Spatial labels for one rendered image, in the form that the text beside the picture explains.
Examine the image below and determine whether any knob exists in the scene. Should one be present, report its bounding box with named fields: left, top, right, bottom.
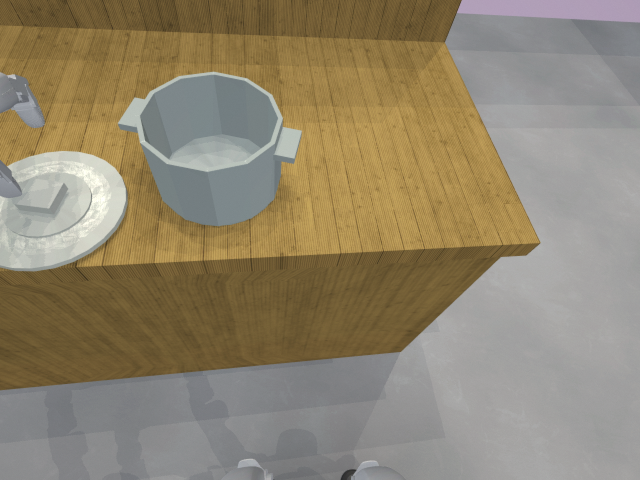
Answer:
left=14, top=178, right=68, bottom=215

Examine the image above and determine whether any robot left hand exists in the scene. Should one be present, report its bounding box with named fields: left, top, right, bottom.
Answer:
left=0, top=72, right=45, bottom=198

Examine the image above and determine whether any lid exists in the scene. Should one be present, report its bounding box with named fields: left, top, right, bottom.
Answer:
left=0, top=151, right=128, bottom=271

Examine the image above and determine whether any table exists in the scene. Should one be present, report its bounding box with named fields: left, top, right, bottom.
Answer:
left=0, top=0, right=541, bottom=390

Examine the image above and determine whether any pot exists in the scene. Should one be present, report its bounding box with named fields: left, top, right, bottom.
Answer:
left=118, top=72, right=302, bottom=226

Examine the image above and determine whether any robot shin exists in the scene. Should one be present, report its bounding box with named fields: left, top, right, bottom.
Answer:
left=353, top=460, right=379, bottom=476
left=237, top=459, right=264, bottom=470

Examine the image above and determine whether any right robot shin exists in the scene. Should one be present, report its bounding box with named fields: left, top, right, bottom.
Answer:
left=353, top=460, right=379, bottom=476

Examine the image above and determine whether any left robot shin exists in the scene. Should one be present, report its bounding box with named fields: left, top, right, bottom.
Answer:
left=237, top=459, right=264, bottom=470

